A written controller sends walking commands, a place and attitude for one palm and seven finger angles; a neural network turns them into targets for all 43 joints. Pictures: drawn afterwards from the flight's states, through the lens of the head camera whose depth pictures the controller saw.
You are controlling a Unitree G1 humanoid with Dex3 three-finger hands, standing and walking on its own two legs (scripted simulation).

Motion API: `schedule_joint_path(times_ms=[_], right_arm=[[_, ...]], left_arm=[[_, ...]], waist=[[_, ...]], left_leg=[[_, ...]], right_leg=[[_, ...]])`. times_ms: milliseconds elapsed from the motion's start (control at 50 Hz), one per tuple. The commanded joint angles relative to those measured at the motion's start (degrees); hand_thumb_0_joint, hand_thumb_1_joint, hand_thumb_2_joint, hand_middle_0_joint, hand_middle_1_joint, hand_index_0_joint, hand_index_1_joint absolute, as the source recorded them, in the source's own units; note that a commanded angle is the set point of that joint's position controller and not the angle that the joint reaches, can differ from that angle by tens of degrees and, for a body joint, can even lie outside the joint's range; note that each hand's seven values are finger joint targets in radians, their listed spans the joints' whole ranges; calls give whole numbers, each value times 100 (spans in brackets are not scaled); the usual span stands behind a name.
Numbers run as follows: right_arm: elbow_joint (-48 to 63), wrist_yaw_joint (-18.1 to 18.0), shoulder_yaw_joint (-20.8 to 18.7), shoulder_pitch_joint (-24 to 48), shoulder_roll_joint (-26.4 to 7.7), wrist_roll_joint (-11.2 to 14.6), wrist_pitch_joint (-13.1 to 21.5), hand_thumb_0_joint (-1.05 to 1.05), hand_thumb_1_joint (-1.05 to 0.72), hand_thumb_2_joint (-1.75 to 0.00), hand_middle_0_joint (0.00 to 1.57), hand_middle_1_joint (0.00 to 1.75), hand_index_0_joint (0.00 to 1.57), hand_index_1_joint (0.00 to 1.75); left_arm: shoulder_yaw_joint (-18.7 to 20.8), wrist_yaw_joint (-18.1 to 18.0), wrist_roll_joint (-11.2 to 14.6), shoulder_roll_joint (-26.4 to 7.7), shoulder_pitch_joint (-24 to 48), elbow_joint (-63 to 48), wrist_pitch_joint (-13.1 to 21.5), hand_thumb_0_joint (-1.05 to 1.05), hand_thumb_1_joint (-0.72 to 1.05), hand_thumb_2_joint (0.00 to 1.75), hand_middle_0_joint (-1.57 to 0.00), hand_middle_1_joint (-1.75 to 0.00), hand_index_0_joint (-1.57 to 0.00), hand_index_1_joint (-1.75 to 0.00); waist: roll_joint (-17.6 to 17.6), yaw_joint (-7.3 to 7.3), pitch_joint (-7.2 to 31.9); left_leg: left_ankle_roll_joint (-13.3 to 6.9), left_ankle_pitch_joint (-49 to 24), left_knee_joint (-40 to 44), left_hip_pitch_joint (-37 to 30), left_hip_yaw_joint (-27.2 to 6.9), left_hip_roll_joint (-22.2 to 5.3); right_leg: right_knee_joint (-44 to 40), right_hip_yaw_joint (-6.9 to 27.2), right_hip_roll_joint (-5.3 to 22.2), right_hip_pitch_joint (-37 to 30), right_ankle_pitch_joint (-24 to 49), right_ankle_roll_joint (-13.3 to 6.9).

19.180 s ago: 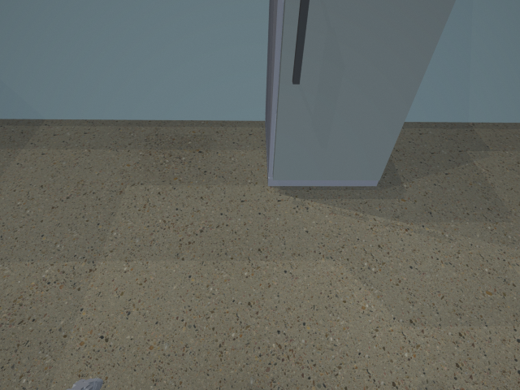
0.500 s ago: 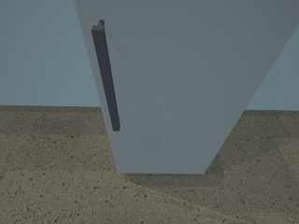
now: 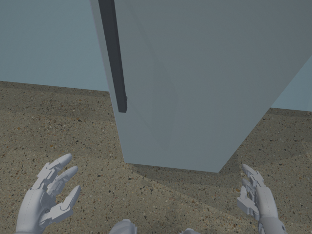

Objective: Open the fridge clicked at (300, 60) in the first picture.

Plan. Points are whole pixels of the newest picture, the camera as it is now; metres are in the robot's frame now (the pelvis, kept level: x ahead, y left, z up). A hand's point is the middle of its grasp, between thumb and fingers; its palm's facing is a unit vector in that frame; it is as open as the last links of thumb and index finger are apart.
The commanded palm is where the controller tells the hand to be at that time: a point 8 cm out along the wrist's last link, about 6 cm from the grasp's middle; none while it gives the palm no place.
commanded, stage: raise the hand to about handle height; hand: left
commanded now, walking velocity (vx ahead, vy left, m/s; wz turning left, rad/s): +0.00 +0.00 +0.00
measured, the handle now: (117, 56) +0.52 +0.17 +0.16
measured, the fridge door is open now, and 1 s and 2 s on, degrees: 0 0 0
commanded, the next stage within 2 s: move the hooked fingers beside the handle in 1.66 s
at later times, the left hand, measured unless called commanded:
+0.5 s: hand (49, 167) +0.22 +0.25 +0.10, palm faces +0.03 -1.00 -0.06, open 11.8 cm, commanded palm +0.20 +0.30 +0.11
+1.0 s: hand (17, 130) +0.26 +0.30 +0.16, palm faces +0.06 -1.00 -0.05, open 13.9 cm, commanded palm +0.24 +0.35 +0.17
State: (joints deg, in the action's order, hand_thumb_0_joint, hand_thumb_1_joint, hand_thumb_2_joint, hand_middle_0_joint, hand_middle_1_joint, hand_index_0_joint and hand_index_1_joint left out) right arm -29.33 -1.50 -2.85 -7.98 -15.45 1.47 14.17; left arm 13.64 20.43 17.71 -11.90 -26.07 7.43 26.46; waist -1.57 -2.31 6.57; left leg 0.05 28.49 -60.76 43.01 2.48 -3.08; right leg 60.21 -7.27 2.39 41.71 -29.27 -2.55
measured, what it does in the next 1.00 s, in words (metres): rises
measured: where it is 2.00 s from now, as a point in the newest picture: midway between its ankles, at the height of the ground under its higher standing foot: outside the picture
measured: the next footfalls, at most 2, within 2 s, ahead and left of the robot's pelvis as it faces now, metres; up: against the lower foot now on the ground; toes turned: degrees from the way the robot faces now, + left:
none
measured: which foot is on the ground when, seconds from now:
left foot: down 0.00-1.00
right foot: down 0.00-1.00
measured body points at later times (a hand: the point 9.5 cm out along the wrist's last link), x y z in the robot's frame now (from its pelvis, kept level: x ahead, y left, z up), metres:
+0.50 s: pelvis +0.00 +0.01 +0.03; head +0.04 +0.01 +0.48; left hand +0.22 +0.30 +0.10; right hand +0.15 -0.25 -0.05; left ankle +0.02 +0.12 -0.67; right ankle +0.01 -0.09 -0.67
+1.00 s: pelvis +0.01 +0.03 +0.05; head +0.01 +0.04 +0.50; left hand +0.25 +0.36 +0.17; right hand +0.20 -0.18 -0.01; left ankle +0.02 +0.12 -0.67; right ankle +0.01 -0.09 -0.67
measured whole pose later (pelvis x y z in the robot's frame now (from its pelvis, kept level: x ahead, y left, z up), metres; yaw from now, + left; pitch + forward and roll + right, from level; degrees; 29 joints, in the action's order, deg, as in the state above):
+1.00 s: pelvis +0.01 +0.03 +0.05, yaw +0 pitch +2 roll -2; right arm -34.2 -5.5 4.9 -13.7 -14.2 2.7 15.6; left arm 22.8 24.9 19.4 -22.4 -3.3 10.0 5.8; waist 1.6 -2.6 2.4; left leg -2.4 20.1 -39.8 21.9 3.2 -1.1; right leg 36.0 -7.1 2.4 19.2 -18.6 0.4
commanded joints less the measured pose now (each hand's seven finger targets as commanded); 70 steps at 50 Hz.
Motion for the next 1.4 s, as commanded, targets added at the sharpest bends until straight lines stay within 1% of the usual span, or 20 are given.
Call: schedule_joint_path(times_ms=[0, 80, 100, 140, 200, 280, 340, 400, 480, 500, 580, 660, 700, 740, 1000, 1120, 1220, 1260, 1320, 1380], right_arm=[[530, -190, -110, -372, -532, -14, 297, 0, -90, -90, 20, 30, 20, 30], [300, -289, -50, -271, -571, 65, 357, 0, -90, -90, 20, 30, 20, 30], [298, -313, -20, -233, -600, 80, 339, 0, -90, -90, 20, 30, 20, 30], [343, -337, -6, -208, -597, 108, 313, 0, -90, -90, 20, 30, 20, 30], [408, -337, 53, -89, -551, 105, 304, 0, -90, -90, 20, 30, 20, 30], [396, -287, 57, -172, -533, 107, 403, 0, -90, -90, 20, 30, 20, 30], [349, -268, 41, -263, -607, 105, 469, 0, -90, -90, 20, 30, 20, 30], [365, -288, 61, -297, -704, 119, 536, 0, -90, -90, 20, 30, 20, 30], [385, -339, 85, -358, -722, 136, 597, 0, -90, -90, 20, 30, 20, 30], [373, -347, 101, -365, -750, 120, 589, 0, -90, -90, 20, 30, 20, 30], [372, -362, 155, -347, -744, 150, 607, 0, -90, -90, 20, 30, 20, 30], [386, -389, 204, -346, -770, 162, 576, 0, -90, -90, 20, 30, 20, 30], [385, -404, 240, -322, -785, 162, 560, 0, -90, -90, 20, 30, 20, 30], [415, -413, 253, -300, -772, 163, 555, 0, -90, -90, 20, 30, 20, 30], [325, -501, 385, -233, -754, 175, 424, 0, -90, -90, 20, 30, 20, 30], [314, -525, 406, -195, -741, 207, 368, 0, -90, -90, 20, 30, 20, 30], [335, -485, 378, -229, -786, 241, 303, 0, -90, -90, 20, 30, 20, 30], [374, -461, 352, -185, -787, 234, 298, 0, -90, -90, 20, 30, 20, 30], [386, -439, 339, -192, -774, 203, 306, 0, -90, -90, 20, 30, 20, 30], [352, -464, 339, -207, -744, 202, 311, 0, -90, -90, 20, 30, 20, 30]], left_arm=[[344, -184, 62, -1098, 1194, -2605, 572, 0, 36, 67, -24, -64, -24, -64], [490, 186, 151, -1214, 1001, -1715, 239, 0, 27, 63, -25, -70, -25, -70], [679, 328, 242, -1388, 952, -1416, 51, 0, 25, 62, -25, -72, -25, -72], [1078, 474, 373, -1652, 724, -1260, -250, 0, 20, 60, -25, -75, -25, -75], [1370, 520, 607, -1742, 666, -1039, -563, 0, 13, 57, -25, -80, -25, -80], [1205, 395, 654, -1501, 717, -1242, -459, 0, 4, 53, -26, -86, -26, -86], [1195, 384, 583, -1571, 794, -1057, -412, 0, -3, 50, -27, -90, -27, -90], [1097, 372, 531, -1674, 1210, -1124, -413, 0, -10, 47, -27, -94, -27, -94], [1211, 282, 486, -1859, 1489, -1430, -431, 0, -20, 43, -28, -100, -28, -100], [1332, 260, 495, -2007, 1603, -1371, -493, 0, -22, 42, -28, -102, -28, -102], [1196, 194, 454, -1867, 1786, -1423, -660, 0, -31, 38, -29, -108, -29, -108], [1226, 238, 414, -1981, 2156, -1216, -1022, 0, -41, 34, -29, -114, -29, -114], [1234, 278, 378, -2061, 2388, -1153, -1181, 0, -45, 32, -30, -117, -30, -117], [1286, 300, 372, -2136, 2631, -1255, -1301, 0, -50, 30, -30, -120, -30, -120], [1535, 510, 314, -2586, 3813, -813, -1886, 0, -50, 30, -30, -120, -30, -120], [1680, 586, 302, -2840, 4331, -663, -2029, 0, -50, 30, -30, -120, -30, -120], [1510, 729, 334, -2563, 3989, -19, -2231, 0, -50, 30, -30, -120, -30, -120], [1582, 732, 327, -2676, 4078, -250, -2211, 0, -50, 30, -30, -120, -30, -120], [1778, 642, 352, -2845, 4125, -549, -2078, 0, -50, 30, -30, -120, -30, -120], [1811, 541, 338, -2810, 4148, -576, -1966, 0, -50, 30, -30, -120, -30, -120]], waist=[[588, 484, 1131], [436, 509, 743], [420, 416, 677], [292, 239, 1082], [219, 60, 1091], [123, 103, 946], [76, 130, 749], [205, 149, 490], [535, 126, 712], [443, 93, 653], [836, 100, 568], [656, 125, 434], [762, 86, 353], [732, 92, 525], [694, 67, 467], [918, 41, 521], [400, 45, 288], [722, 20, 454], [597, -4, 622], [776, 18, 556]], left_leg=[[-190, -1847, 602, -771, -310, 226], [-171, -1524, 697, -532, -344, 228], [-170, -1565, 725, -479, -360, 233], [-164, -1726, 869, -560, -334, 254], [-127, -1874, 1070, -622, -377, 275], [-129, -1885, 1380, -893, -356, 284], [-138, -1818, 1545, -1012, -332, 284], [-159, -1637, 1729, -1171, -337, 280], [-176, -1602, 1990, -1603, -326, 271], [-171, -1655, 2041, -1606, -361, 257], [-134, -1703, 2303, -1931, -403, 249], [-126, -1662, 2491, -2089, -457, 226], [-109, -1771, 2587, -2193, -494, 214], [-103, -1886, 2662, -2390, -524, 204], [-62, -2320, 3049, -2960, -584, 180], [-56, -2467, 3235, -3203, -562, 200], [-109, -2304, 3292, -3012, -507, 221], [-116, -2382, 3241, -3117, -450, 246], [-136, -2565, 3218, -3176, -421, 244], [-124, -2423, 3252, -3190, -388, 248]], right_leg=[[-1191, 829, -243, -764, 1880, 160], [-1543, 909, -190, -809, 1514, 228], [-1628, 988, -185, -970, 1514, 212], [-1761, 1068, -66, -1492, 1763, 287], [-1882, 1110, 3, -1923, 2090, 351], [-2021, 947, -25, -1819, 2127, 386], [-2111, 863, -76, -1722, 1869, 328], [-2222, 770, -145, -1577, 1317, 228], [-2275, 594, -180, -1653, 1309, 197], [-2274, 569, -215, -1750, 1368, 165], [-2288, 350, -254, -1754, 1567, 140], [-2430, 290, -288, -1834, 1611, 141], [-2468, 266, -308, -1953, 1703, 97], [-2504, 243, -308, -2020, 1829, 113], [-2919, 233, -336, -2425, 2182, 79], [-3123, 258, -311, -2643, 2293, 59], [-3211, 254, -308, -2635, 2275, 82], [-3197, 296, -283, -2669, 2368, 76], [-3195, 328, -291, -2825, 2552, 75], [-3228, 331, -293, -2747, 2418, 86]])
